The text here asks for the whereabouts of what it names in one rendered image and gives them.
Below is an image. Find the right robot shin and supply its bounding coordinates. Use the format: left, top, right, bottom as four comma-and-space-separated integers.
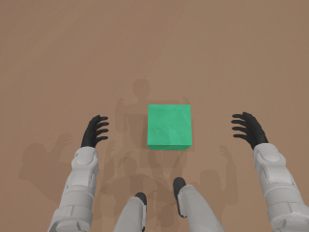
179, 185, 196, 194

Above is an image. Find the left robot hand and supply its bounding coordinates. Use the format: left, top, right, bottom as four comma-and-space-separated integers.
80, 115, 109, 148

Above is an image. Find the left robot foot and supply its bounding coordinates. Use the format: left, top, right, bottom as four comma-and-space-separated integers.
135, 192, 147, 232

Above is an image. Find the carton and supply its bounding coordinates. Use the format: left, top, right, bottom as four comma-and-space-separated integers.
147, 104, 192, 151

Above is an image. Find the left robot forearm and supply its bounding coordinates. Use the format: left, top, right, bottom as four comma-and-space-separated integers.
47, 146, 99, 232

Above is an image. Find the right robot hand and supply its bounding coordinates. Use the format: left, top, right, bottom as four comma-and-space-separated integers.
231, 111, 268, 150

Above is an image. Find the right robot forearm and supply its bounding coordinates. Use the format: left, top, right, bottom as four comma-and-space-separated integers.
253, 143, 309, 231

